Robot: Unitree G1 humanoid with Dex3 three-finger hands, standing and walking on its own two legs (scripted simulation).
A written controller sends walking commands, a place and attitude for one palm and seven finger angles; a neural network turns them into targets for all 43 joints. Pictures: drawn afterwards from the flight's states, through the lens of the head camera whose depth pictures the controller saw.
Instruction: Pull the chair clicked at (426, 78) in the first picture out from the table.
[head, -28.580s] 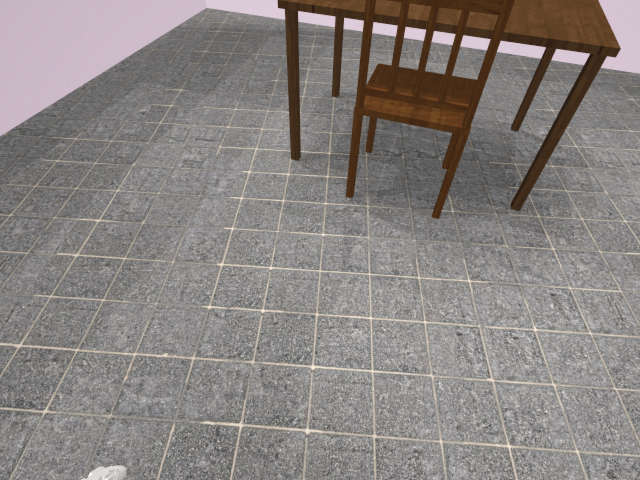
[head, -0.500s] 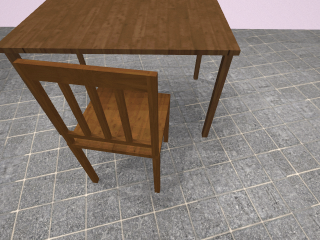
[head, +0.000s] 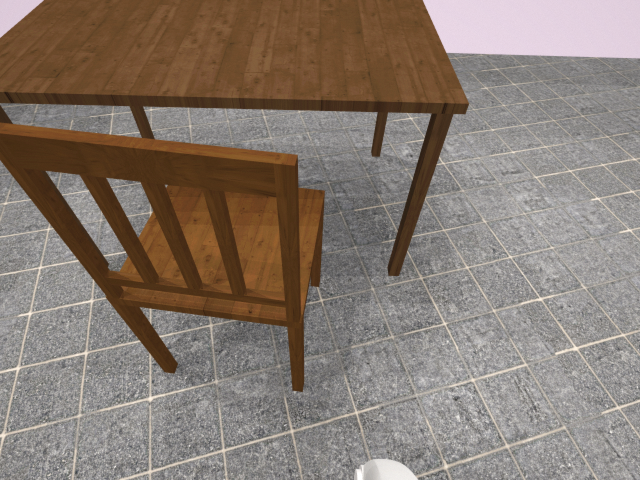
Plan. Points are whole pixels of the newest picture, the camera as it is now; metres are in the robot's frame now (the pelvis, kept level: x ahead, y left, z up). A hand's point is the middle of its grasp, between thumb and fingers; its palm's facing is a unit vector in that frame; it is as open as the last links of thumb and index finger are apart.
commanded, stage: take the last steps up to it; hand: left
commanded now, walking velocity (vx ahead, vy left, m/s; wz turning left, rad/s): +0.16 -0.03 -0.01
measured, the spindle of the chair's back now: (176, 240) +0.49 +0.28 -0.07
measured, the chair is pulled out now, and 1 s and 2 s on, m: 0.22 0.22 0.22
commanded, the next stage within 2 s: come to a stop and stand still in 0.12 s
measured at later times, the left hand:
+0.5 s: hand out of the picture +0.07 +0.13 -0.17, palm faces +0.10 -0.97 -0.20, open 7.2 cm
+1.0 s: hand out of the picture +0.06 +0.12 -0.16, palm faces +0.01 -0.97 -0.25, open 7.3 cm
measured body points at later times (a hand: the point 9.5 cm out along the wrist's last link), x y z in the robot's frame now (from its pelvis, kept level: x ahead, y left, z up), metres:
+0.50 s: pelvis +0.06 -0.04 +0.00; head +0.09 -0.04 +0.45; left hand +0.06 +0.18 -0.16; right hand +0.08 -0.26 -0.15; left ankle +0.03 +0.06 -0.73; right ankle +0.08 -0.18 -0.73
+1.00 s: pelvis +0.03 -0.06 +0.00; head +0.03 -0.09 +0.45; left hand +0.06 +0.17 -0.14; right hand +0.05 -0.29 -0.16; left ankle +0.03 +0.06 -0.73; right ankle +0.08 -0.18 -0.73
